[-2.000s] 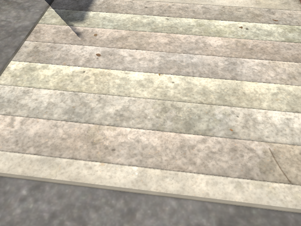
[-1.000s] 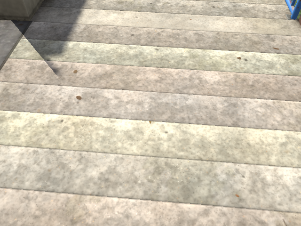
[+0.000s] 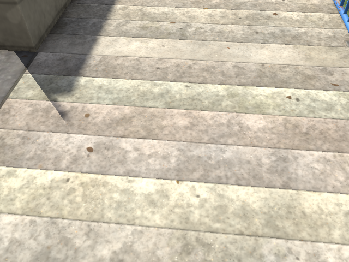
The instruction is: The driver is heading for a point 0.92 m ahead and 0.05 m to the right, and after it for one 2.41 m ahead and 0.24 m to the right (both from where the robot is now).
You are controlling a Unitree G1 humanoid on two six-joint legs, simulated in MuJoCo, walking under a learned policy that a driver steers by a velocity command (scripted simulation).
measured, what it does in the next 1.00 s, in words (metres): steps on the spot: left foot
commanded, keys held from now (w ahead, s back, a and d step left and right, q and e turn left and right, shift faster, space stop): no key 1.00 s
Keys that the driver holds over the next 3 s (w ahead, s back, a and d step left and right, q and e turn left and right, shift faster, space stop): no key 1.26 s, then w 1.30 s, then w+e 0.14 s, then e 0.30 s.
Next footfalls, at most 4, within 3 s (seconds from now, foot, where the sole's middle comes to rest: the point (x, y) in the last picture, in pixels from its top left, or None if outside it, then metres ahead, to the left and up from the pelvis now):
0.38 left None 0.11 0.11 -0.77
1.60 left None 0.18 0.15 -0.77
2.12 right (200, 253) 0.57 -0.07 -0.77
2.64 left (138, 188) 0.87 0.19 -0.77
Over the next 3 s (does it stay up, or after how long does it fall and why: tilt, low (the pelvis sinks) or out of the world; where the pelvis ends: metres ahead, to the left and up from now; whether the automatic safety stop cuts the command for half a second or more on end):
stays up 0.83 0.10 0.02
